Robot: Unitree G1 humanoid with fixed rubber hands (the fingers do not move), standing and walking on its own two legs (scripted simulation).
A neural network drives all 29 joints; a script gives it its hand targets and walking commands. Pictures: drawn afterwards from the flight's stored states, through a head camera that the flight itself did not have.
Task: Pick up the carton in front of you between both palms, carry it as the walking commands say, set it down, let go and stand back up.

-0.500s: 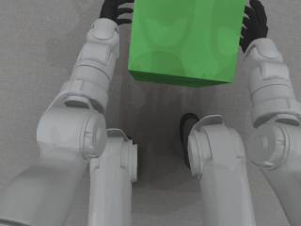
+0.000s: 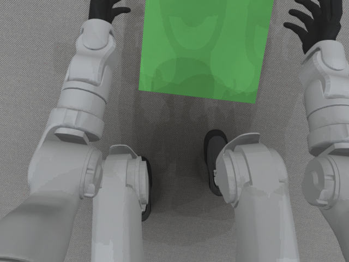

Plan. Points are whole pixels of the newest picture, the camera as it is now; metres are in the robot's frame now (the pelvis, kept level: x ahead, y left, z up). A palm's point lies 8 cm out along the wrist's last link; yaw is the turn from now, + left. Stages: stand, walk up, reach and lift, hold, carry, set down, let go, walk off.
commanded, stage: set down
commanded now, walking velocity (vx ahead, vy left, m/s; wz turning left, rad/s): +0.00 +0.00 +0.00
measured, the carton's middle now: (196, 51) +0.50 -0.08 -0.26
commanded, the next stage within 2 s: let go in 0.86 s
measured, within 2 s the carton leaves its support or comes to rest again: neither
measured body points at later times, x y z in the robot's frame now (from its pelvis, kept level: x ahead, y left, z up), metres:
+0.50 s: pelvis +0.03 +0.00 +0.12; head +0.34 -0.02 +0.44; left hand +0.57 +0.10 +0.00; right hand +0.48 -0.29 +0.01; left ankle +0.09 +0.12 -0.35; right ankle +0.15 -0.13 -0.35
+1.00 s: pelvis +0.06 -0.01 +0.25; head +0.32 -0.03 +0.61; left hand +0.55 +0.11 +0.15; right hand +0.47 -0.29 +0.15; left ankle +0.09 +0.12 -0.35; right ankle +0.15 -0.13 -0.35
